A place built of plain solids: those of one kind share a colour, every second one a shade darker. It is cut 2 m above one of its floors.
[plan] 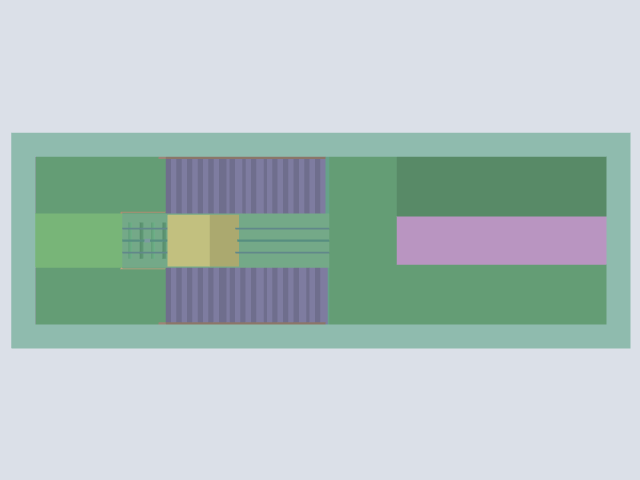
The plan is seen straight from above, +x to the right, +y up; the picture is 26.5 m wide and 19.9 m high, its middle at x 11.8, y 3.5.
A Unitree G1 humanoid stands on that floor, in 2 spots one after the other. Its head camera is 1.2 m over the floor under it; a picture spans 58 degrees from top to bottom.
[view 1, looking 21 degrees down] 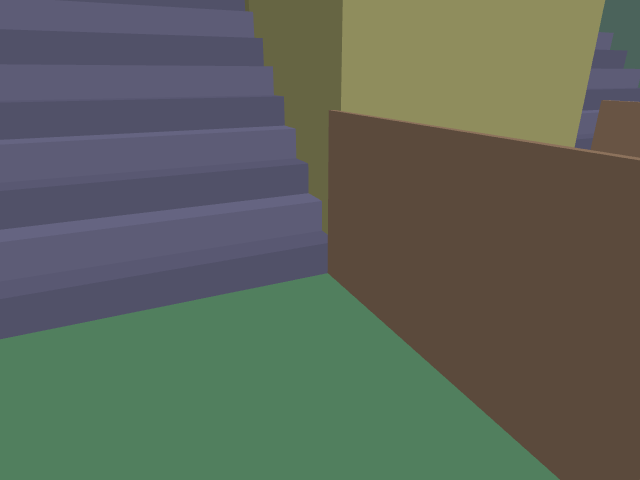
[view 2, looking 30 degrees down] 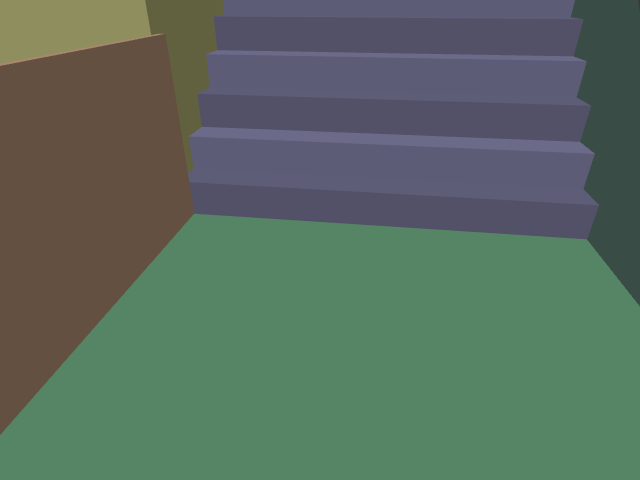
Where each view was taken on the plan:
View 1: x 3.13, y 5.78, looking -25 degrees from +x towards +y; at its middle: step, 2.76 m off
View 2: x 3.13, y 1.18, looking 8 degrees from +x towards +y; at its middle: floor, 2.40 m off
